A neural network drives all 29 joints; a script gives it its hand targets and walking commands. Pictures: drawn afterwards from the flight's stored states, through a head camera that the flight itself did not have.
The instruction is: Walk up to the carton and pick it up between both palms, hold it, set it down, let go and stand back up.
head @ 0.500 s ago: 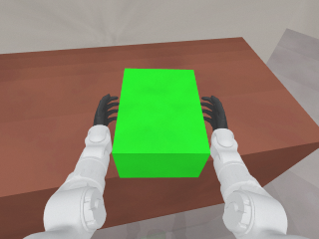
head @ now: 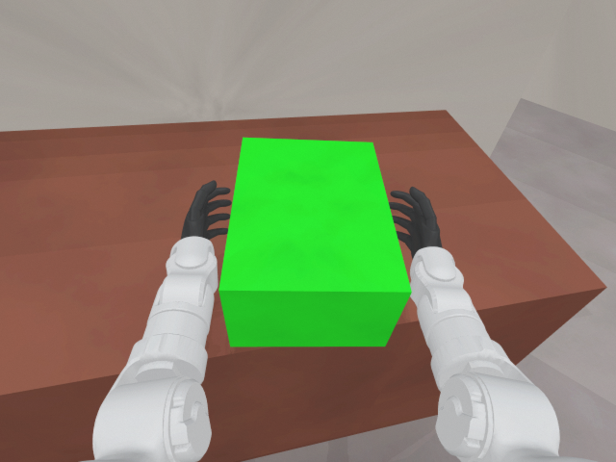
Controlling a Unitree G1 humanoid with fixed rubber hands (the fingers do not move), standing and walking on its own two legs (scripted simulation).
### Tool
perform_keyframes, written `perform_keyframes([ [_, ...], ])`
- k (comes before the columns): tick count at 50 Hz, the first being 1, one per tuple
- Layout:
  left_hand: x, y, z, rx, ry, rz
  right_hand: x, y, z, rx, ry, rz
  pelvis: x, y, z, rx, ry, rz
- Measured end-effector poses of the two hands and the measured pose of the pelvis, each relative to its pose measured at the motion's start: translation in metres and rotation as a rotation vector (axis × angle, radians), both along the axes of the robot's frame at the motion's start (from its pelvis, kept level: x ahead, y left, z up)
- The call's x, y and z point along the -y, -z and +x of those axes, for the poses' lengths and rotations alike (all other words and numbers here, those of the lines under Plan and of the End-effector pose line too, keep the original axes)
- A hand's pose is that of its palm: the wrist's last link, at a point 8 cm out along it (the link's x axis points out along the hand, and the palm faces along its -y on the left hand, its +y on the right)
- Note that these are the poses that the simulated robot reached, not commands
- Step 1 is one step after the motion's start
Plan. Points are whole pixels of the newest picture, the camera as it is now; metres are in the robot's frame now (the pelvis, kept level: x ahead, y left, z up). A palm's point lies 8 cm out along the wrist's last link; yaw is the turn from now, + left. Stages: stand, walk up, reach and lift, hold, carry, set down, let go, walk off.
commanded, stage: reach and lift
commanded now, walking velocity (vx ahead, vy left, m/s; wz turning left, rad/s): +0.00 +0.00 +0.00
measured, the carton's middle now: (308, 234) +0.45 +0.03 +0.05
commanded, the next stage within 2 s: hold in 1.68 s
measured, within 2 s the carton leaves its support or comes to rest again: neither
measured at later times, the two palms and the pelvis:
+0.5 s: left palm (193, 231) +0.37 +0.18 +0.12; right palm (439, 243) +0.38 -0.13 +0.13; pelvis -0.01 -0.01 +0.00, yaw +1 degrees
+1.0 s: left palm (191, 228) +0.36 +0.18 +0.14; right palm (447, 248) +0.36 -0.14 +0.14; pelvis -0.01 +0.00 +0.00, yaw +1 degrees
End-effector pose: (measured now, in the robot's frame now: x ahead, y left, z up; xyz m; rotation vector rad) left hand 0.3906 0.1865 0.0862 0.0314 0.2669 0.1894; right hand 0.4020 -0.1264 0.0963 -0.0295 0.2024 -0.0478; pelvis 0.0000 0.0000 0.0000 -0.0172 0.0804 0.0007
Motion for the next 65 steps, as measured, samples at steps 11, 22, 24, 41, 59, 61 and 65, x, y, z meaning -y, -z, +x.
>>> perform_keyframes([
  [11, 0.007, -0.009, -0.011, 0.011, 0.001, 0.01, 0.007, -0.003, -0.013, 0.013, 0.008, 0.014, 0.004, 0.0, -0.003, 0.033, -0.013, -0.001],
  [22, 0.007, -0.034, -0.021, 0.031, 0.011, 0.009, 0.007, -0.029, -0.023, 0.032, 0.017, 0.003, 0.007, 0.0, -0.009, 0.093, -0.022, 0.005],
  [24, 0.006, -0.037, -0.023, 0.033, 0.013, 0.008, 0.006, -0.032, -0.024, 0.034, 0.018, 0.001, 0.007, 0.0, -0.01, 0.103, -0.024, 0.006],
  [41, 0.008, -0.05, -0.038, 0.048, 0.034, 0.029, 0.007, -0.039, -0.044, 0.051, 0.036, 0.013, 0.002, 0.001, -0.014, 0.139, -0.036, 0.005],
  [59, 0.009, -0.062, -0.033, 0.053, 0.022, 0.036, 0.009, -0.049, -0.035, 0.059, 0.023, 0.013, 0.003, 0.001, -0.008, 0.144, -0.033, 0.008],
  [61, 0.009, -0.061, -0.033, 0.053, 0.022, 0.035, 0.009, -0.05, -0.034, 0.06, 0.023, 0.014, 0.004, 0.001, -0.007, 0.149, -0.037, 0.009],
  [65, 0.01, -0.062, -0.035, 0.06, 0.022, 0.036, 0.01, -0.051, -0.035, 0.067, 0.022, 0.018, 0.005, 0.001, -0.004, 0.158, -0.044, 0.01],
])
